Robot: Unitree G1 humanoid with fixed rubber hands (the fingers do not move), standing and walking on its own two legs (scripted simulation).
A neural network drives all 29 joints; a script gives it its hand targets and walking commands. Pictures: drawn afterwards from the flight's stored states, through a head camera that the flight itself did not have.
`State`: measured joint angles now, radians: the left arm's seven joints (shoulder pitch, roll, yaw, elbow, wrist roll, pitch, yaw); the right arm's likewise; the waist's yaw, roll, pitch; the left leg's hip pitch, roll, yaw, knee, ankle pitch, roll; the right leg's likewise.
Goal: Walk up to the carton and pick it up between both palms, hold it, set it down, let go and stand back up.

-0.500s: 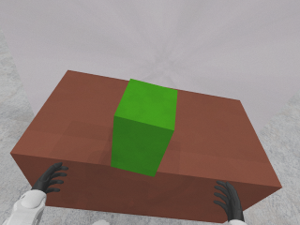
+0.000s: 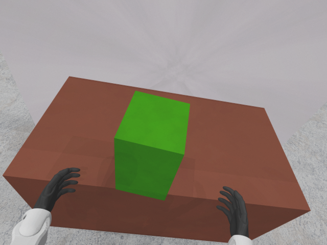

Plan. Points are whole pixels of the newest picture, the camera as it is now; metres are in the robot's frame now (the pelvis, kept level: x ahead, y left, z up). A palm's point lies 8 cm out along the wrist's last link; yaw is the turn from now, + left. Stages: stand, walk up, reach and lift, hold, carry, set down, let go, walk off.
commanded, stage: reach and lift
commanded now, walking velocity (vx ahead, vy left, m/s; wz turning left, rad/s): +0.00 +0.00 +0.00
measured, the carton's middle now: (150, 148) +0.42 +0.04 -0.05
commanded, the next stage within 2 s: none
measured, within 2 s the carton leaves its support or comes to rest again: neither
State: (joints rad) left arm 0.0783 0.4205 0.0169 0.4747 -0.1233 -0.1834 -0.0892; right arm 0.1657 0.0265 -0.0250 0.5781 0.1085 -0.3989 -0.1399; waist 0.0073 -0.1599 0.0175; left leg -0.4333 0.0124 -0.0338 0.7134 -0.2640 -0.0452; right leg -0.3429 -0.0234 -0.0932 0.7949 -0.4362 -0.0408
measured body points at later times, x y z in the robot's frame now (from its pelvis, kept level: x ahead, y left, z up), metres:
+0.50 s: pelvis +0.01 -0.01 +0.00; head +0.03 +0.05 +0.45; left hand +0.29 +0.25 +0.00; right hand +0.24 -0.16 +0.00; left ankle +0.07 +0.15 -0.71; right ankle +0.00 -0.08 -0.71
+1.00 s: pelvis +0.03 +0.00 +0.02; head +0.06 +0.05 +0.46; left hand +0.35 +0.25 +0.05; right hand +0.31 -0.15 +0.04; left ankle +0.07 +0.15 -0.71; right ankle +0.00 -0.08 -0.71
